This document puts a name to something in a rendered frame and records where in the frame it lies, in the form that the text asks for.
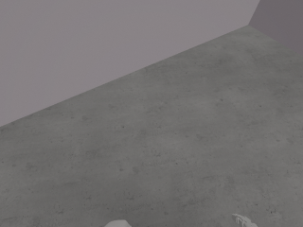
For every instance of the robot right hand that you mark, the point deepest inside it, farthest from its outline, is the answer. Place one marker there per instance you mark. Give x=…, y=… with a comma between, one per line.
x=243, y=221

